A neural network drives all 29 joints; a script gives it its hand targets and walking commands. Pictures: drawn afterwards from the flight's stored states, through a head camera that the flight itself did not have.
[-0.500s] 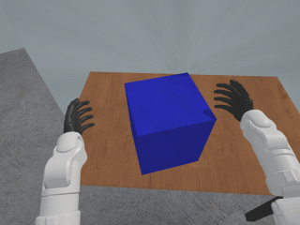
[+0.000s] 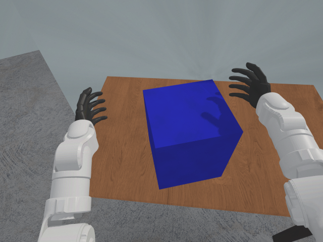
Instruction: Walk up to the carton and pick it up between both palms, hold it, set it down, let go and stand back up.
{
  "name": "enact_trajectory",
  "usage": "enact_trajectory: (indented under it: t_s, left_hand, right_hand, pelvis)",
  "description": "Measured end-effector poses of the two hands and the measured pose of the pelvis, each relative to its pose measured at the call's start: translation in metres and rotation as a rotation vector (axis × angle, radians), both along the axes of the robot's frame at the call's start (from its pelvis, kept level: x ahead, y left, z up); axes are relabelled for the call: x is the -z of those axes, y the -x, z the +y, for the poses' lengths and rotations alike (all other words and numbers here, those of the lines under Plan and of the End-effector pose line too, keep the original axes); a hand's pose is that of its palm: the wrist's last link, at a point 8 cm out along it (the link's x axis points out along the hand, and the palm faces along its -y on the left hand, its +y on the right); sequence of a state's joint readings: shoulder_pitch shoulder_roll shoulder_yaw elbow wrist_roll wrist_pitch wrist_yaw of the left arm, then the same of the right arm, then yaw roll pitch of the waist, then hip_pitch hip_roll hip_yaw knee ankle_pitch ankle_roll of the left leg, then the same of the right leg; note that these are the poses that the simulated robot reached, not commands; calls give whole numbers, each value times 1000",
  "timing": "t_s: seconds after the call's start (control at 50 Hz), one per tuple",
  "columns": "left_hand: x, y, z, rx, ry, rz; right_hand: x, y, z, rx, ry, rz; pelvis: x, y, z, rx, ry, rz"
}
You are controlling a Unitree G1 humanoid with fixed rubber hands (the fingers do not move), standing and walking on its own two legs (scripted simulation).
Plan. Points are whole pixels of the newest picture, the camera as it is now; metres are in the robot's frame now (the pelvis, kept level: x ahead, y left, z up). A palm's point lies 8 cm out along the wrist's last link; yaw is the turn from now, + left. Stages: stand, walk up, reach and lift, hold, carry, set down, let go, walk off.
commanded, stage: reach and lift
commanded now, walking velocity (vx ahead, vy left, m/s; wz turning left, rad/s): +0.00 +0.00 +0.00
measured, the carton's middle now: (184, 136) +0.43 +0.01 -0.03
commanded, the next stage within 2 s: none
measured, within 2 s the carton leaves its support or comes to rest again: neither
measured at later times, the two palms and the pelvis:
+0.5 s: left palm (105, 149) +0.33 +0.22 +0.02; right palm (243, 126) +0.44 -0.15 +0.04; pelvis -0.01 +0.00 -0.01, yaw -1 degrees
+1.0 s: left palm (112, 150) +0.34 +0.21 +0.00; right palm (241, 127) +0.45 -0.15 +0.02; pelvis -0.01 +0.01 -0.02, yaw -2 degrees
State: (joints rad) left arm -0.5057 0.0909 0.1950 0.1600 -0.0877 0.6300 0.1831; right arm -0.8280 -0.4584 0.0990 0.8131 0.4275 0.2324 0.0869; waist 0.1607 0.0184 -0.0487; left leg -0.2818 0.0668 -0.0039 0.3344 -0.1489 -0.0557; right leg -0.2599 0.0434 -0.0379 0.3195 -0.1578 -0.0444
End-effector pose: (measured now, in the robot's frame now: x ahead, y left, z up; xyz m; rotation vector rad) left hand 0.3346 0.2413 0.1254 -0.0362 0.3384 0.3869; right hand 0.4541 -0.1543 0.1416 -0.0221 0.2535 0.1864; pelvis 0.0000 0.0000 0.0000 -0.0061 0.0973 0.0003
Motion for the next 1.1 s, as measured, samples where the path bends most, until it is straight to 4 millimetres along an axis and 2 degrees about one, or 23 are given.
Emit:
enact_trajectory:
  t_s: [0.2,0.32,0.42,0.62,0.72,0.94,1.1]
  left_hand:
    - [59,13,-14,10,21,53]
    - [80,13,-20,11,-11,26]
    - [93,8,-22,19,-24,9]
    - [129,9,-26,-10,23,7]
    - [133,7,-27,-17,19,-14]
    - [122,2,-28,-8,-10,-44]
    - [126,-8,-58,39,37,-56]
  right_hand:
    - [54,13,-7,36,27,35]
    - [83,22,-5,24,30,4]
    - [96,21,7,-8,34,-3]
    - [108,12,8,18,74,23]
    - [113,9,7,41,63,22]
    - [120,5,7,48,34,3]
    - [119,9,15,33,45,6]
  pelvis:
    - [1,-5,2,0,5,15]
    - [4,-1,4,12,9,70]
    - [8,6,4,21,8,119]
    - [18,10,1,25,9,198]
    - [21,8,1,22,14,225]
    - [23,7,6,22,12,234]
    - [21,9,4,32,8,248]
